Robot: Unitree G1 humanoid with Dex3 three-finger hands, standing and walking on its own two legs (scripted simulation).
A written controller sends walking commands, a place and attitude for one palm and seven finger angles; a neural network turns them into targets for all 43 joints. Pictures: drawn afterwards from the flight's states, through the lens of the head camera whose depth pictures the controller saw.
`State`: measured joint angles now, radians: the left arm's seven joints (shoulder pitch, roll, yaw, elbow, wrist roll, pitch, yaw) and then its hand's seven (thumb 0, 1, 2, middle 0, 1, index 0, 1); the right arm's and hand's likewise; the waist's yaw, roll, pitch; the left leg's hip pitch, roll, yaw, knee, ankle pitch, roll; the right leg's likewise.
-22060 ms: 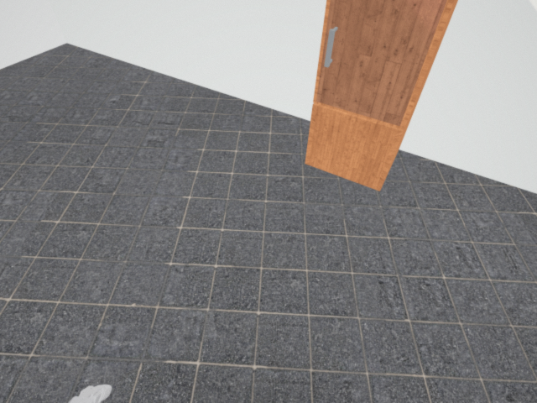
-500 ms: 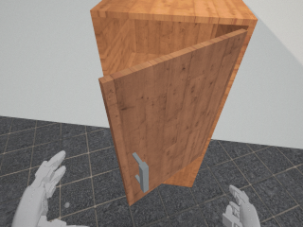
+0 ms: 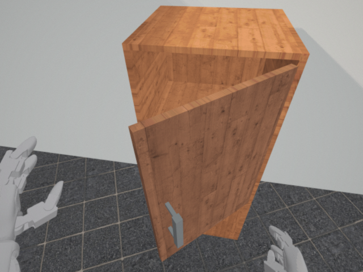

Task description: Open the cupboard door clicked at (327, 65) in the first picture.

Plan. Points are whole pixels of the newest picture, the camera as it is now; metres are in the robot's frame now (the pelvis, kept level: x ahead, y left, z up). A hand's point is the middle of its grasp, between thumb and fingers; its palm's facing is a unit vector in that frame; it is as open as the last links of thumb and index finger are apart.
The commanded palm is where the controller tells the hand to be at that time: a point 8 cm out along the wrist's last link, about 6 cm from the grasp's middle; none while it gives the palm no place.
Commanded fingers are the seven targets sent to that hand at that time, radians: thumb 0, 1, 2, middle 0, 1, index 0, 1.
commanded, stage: draw the hand back to the body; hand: left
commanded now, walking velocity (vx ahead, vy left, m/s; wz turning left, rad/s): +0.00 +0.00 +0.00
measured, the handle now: (174, 225) +0.26 +0.06 -0.07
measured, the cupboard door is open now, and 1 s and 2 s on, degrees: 43 43 43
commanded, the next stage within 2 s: step back with the hand held close in 0.42 s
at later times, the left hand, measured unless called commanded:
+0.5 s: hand (53, 197) +0.18 +0.23 +0.17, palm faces +0.45 -0.80 -0.39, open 7.4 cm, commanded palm +0.13 +0.27 +0.18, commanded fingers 0.00 0.90 0.90 -0.20 -0.30 -0.20 -0.30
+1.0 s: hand (33, 212) +0.16 +0.25 +0.16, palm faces +0.35 -0.79 -0.51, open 7.4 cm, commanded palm +0.09 +0.29 +0.18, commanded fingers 0.00 0.90 0.90 -0.20 -0.30 -0.20 -0.30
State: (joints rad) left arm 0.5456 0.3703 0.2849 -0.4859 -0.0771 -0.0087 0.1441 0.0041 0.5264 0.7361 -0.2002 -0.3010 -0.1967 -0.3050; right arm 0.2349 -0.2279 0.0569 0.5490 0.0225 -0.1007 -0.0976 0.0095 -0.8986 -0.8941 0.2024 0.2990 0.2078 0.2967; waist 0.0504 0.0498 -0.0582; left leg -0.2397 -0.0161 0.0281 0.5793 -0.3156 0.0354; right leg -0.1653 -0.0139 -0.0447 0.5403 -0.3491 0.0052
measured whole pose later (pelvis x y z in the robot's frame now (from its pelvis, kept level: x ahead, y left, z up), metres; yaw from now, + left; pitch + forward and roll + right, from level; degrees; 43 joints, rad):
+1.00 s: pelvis -0.05 -0.01 +0.01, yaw -1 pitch -1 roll -1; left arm 0.58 0.45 0.41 -0.50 -0.07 -0.13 0.14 0.01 0.89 0.89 -0.22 -0.30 -0.22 -0.31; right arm 0.16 -0.23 -0.01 0.56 0.01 0.04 -0.09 0.01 -0.90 -0.89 0.20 0.30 0.21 0.30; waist -0.01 0.02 0.04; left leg -0.28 0.01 0.03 0.47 -0.17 0.02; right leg -0.22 0.01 -0.04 0.43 -0.20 -0.01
